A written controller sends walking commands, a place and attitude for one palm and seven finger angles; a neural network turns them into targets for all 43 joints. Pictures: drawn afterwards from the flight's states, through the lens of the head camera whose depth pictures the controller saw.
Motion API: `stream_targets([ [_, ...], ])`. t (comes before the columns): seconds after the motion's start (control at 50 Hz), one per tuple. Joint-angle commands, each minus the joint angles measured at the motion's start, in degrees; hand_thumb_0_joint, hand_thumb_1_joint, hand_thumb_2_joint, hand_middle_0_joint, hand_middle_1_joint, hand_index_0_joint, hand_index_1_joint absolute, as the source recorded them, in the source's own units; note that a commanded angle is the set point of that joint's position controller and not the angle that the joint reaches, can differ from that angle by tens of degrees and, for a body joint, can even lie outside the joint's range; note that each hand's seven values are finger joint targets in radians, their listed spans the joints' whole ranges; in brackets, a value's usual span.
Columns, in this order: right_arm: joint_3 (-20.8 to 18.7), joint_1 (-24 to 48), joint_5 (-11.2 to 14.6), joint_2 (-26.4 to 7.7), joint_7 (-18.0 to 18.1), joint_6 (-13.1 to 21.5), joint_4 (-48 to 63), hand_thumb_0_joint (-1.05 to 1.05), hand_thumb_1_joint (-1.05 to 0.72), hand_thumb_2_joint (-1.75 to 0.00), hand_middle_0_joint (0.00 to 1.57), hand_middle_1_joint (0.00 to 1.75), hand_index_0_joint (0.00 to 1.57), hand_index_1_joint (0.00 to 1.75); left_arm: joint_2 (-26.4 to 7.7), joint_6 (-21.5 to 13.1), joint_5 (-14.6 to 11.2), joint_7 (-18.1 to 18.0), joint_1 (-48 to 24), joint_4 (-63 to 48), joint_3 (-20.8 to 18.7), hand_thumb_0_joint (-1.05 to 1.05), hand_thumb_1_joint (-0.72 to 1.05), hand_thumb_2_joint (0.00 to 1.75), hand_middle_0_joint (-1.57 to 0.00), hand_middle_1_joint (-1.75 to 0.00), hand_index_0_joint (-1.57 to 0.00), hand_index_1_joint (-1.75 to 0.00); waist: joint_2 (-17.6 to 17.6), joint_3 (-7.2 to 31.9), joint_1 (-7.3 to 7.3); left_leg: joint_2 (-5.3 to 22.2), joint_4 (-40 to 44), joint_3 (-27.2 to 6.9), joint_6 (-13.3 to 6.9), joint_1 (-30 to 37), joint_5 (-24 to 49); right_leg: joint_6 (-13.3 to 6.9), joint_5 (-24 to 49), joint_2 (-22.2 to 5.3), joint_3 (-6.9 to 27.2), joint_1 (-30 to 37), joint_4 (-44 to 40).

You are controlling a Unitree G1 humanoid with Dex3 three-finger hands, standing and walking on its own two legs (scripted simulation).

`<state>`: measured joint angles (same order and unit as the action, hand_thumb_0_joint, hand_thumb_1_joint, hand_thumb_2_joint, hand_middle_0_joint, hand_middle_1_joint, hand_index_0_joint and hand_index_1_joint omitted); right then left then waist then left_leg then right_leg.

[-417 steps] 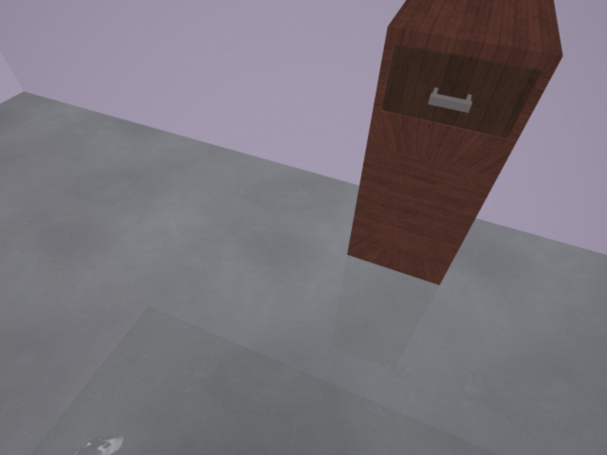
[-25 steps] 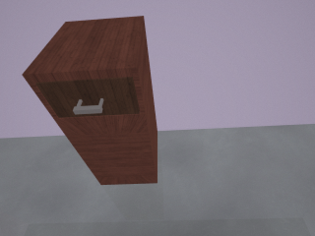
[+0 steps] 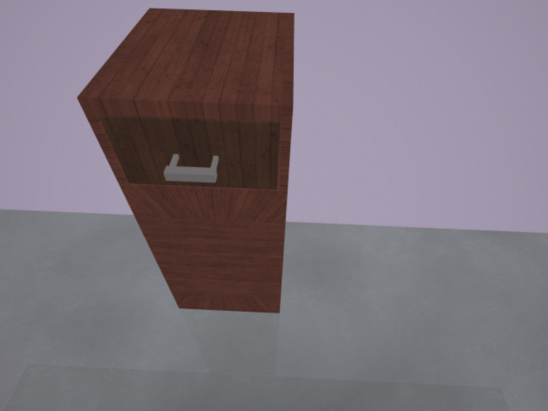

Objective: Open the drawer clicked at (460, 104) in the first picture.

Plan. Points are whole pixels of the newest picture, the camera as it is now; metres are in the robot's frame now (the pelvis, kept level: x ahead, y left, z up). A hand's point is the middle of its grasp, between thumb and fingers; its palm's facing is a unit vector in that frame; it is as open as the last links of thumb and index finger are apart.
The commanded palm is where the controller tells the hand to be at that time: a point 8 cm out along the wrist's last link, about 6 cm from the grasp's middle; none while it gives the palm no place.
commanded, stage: come to a stop and stand still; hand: left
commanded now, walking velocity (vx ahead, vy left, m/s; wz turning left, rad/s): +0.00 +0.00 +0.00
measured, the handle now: (193, 167) +0.54 +0.22 +0.01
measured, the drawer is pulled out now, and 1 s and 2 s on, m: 0.00 0.00 0.00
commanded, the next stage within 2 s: look again from close up in 0.24 s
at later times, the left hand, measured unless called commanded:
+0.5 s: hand out of the picture +0.02 +0.19 -0.18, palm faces -0.01 -0.98 -0.20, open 7.4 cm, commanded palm none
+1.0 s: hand out of the picture -0.06 +0.17 -0.18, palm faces +0.04 -0.99 -0.16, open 7.4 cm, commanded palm none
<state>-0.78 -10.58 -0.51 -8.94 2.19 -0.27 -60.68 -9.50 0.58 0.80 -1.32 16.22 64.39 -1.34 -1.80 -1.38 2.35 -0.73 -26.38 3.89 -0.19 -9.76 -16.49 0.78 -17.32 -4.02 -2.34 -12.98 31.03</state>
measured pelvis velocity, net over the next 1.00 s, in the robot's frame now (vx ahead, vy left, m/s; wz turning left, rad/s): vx -0.03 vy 0.02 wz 0.00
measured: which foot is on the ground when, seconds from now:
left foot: down 0.00-1.00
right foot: down 0.00-1.00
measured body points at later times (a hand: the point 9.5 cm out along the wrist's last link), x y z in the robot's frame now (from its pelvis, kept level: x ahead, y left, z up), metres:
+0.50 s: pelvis +0.00 +0.01 +0.00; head +0.02 +0.01 +0.45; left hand +0.02 +0.24 -0.16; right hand -0.01 -0.21 -0.16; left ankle -0.03 +0.12 -0.74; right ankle -0.02 -0.12 -0.74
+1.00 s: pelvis -0.03 +0.02 +0.00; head -0.04 +0.02 +0.45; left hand -0.06 +0.23 -0.16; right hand -0.04 -0.20 -0.16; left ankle -0.03 +0.12 -0.74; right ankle -0.02 -0.12 -0.73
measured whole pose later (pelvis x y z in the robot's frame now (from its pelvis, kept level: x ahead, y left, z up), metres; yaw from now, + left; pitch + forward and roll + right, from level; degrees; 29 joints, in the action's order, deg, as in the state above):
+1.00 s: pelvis -0.03 +0.02 +0.00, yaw +0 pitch -2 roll +0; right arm 0.7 -18.7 -0.9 -8.1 1.2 0.1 -62.6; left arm -7.7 0.2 1.1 -1.3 20.4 63.1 0.2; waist -0.9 -0.4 0.2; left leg -0.3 -27.6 3.6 -1.4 -10.6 -14.9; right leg 0.9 -15.0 -3.5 -2.7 -12.2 29.1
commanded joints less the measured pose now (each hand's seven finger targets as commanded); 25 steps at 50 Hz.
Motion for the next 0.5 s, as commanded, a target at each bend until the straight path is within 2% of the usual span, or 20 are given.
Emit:
stream_targets([
  [0.0,-0.89,-4.29,0.27,-5.34,-0.17,1.19,0.47,0.00,-0.90,-0.90,0.20,0.30,0.20,0.30,-5.79,-1.77,0.08,-0.56,2.96,-0.72,-0.13,0.00,0.90,0.90,-0.20,-0.30,-0.20,-0.30,-0.83,2.43,-2.37,6.78,3.49,-4.56,-0.88,2.03,17.04,-1.73,22.11,-4.43,4.83,3.39,-8.03],
  [0.02,-0.95,-4.55,0.16,-5.50,-0.15,1.08,-0.05,0.00,-0.90,-0.90,0.20,0.30,0.20,0.30,-5.45,-1.84,0.01,-0.64,2.30,-0.65,-0.11,0.00,0.90,0.90,-0.20,-0.30,-0.20,-0.30,-4.47,2.19,-2.45,7.00,3.32,-4.53,-0.71,2.53,17.28,-1.75,22.93,-4.02,4.44,3.31,-7.85],
  [0.04,-1.00,-5.17,0.14,-5.71,-0.15,1.10,-0.33,0.00,-0.90,-0.90,0.20,0.30,0.20,0.30,-5.02,-1.77,0.03,-0.79,1.85,-0.88,0.04,0.00,0.90,0.90,-0.20,-0.30,-0.20,-0.30,-5.59,1.68,-2.61,7.28,3.72,-4.58,-0.77,2.84,18.11,-1.66,22.92,-3.64,3.75,3.00,-7.65],
  [0.12,-0.33,-5.59,0.01,-5.32,-0.02,1.50,-2.03,0.00,-0.90,-0.90,0.20,0.30,0.20,0.30,-4.61,-1.59,-0.19,-0.98,1.53,-0.60,0.17,0.00,0.90,0.90,-0.20,-0.30,-0.20,-0.30,0.14,0.60,-2.14,7.44,5.52,-4.42,-0.80,2.86,19.50,-1.30,20.10,-3.30,3.48,3.97,-8.72],
  [0.16,-0.02,-5.65,0.01,-5.15,0.01,1.48,-2.53,0.00,-0.90,-0.90,0.20,0.30,0.20,0.30,-4.61,-1.32,-0.26,-0.96,1.48,-0.47,0.25,0.00,0.90,0.90,-0.20,-0.30,-0.20,-0.30,1.81,-0.69,-1.88,7.40,6.32,-4.59,-0.86,2.08,17.91,-1.25,17.43,-3.05,3.44,4.08,-9.60],
  [0.22,0.26,-6.16,-0.02,-4.89,0.12,1.44,-3.17,0.00,-0.90,-0.90,0.20,0.30,0.20,0.30,-4.82,-1.22,-0.37,-0.92,1.32,-0.27,0.24,0.00,0.90,0.90,-0.20,-0.30,-0.20,-0.30,3.02,-2.21,-1.77,7.33,7.03,-4.56,-0.68,1.22,17.07,-1.38,17.02,-2.96,3.35,4.70,-10.35],
  [0.3,0.36,-7.54,-0.03,-4.68,0.17,1.51,-3.93,0.00,-0.90,-0.90,0.20,0.30,0.20,0.30,-4.91,-1.13,-0.48,-0.91,1.11,-0.23,0.27,0.00,0.90,0.90,-0.20,-0.30,-0.20,-0.30,3.86,-1.67,-1.72,7.37,7.51,-4.73,-0.63,1.22,17.03,-1.39,16.32,-2.77,2.89,5.95,-10.68],
  [0.32,0.11,-3.17,0.49,-7.23,-0.74,2.34,0.50,0.00,-0.90,-0.90,0.20,0.30,0.20,0.30,-6.61,-2.78,0.46,-3.28,5.65,0.76,0.72,0.00,0.90,0.90,-0.20,-0.30,-0.20,-0.30,0.53,-4.53,-0.34,7.52,-4.50,-2.69,0.68,-4.12,19.92,-1.36,35.92,-5.53,5.83,2.66,-8.50],
  [0.34,0.52,-4.58,0.38,-5.87,-1.17,1.64,2.18,0.00,-0.90,-0.90,0.20,0.30,0.20,0.30,-8.53,-3.52,0.04,-2.52,3.48,-0.31,0.64,0.00,0.90,0.90,-0.20,-0.30,-0.20,-0.30,0.76,-2.33,-3.05,6.53,-1.58,-2.13,0.49,-2.88,13.79,-2.73,38.25,-6.56,4.31,4.12,-6.38],
  [0.36,0.50,-8.23,-0.39,-3.72,-0.90,1.79,1.64,0.00,-0.90,-0.90,0.20,0.30,0.20,0.30,-7.22,-3.52,-0.04,-2.27,3.06,-2.06,0.60,0.00,0.90,0.90,-0.20,-0.30,-0.20,-0.30,1.07,2.37,-3.21,4.95,-0.95,-2.95,-0.62,-2.11,10.88,-2.99,38.81,-5.87,4.66,7.58,-3.73],
  [0.38,0.46,-10.02,-0.32,-4.48,-0.79,1.98,1.13,0.00,-0.90,-0.90,0.20,0.30,0.20,0.30,-7.18,-3.39,-0.27,-2.00,2.26,-2.41,0.74,0.00,0.90,0.90,-0.20,-0.30,-0.20,-0.30,-0.01,6.29,-3.52,5.50,-0.94,-3.42,-1.21,-1.98,11.75,-3.11,34.00,-4.96,3.48,8.92,-2.80],
  [0.4,0.48,-10.55,-0.36,-5.19,-0.69,2.07,0.98,0.00,-0.90,-0.90,0.20,0.30,0.20,0.30,-6.38,-3.04,-0.42,-1.78,1.77,-2.81,0.76,0.00,0.90,0.90,-0.20,-0.30,-0.20,-0.30,2.15,8.50,-3.46,6.31,-0.86,-4.01,-1.43,-0.62,16.76,-3.18,29.06,-3.97,2.64,9.21,-2.08],
  [0.42,0.42,-10.24,-0.36,-5.39,-0.56,2.15,1.11,0.00,-0.90,-0.90,0.20,0.30,0.20,0.30,-6.09,-2.75,-0.46,-1.63,2.05,-3.23,0.69,0.00,0.90,0.90,-0.20,-0.30,-0.20,-0.30,3.57,9.12,-3.01,6.90,-1.30,-4.27,-1.59,0.57,21.29,-3.11,25.61,-3.28,2.12,8.68,-1.87],
  [0.44,0.42,-10.45,-0.44,-5.82,-0.49,2.11,1.34,0.00,-0.90,-0.90,0.20,0.30,0.20,0.30,-5.93,-2.26,-0.33,-1.60,1.96,-3.74,0.74,0.00,0.90,0.90,-0.20,-0.30,-0.20,-0.30,5.21,7.17,-2.91,7.48,-1.46,-4.60,-1.82,0.16,23.37,-3.01,20.28,-2.44,1.72,6.94,-1.72],
  [0.48,0.53,-9.66,-0.35,-5.70,-0.29,1.96,1.49,0.00,-0.90,-0.90,0.20,0.30,0.20,0.30,-5.26,-1.84,-0.31,-1.37,2.14,-3.57,0.80,0.00,0.90,0.90,-0.20,-0.30,-0.20,-0.30,4.36,2.66,-2.44,7.56,-0.57,-4.99,-2.00,-2.17,22.16,-2.84,16.06,-2.07,1.57,4.98,-2.69],
])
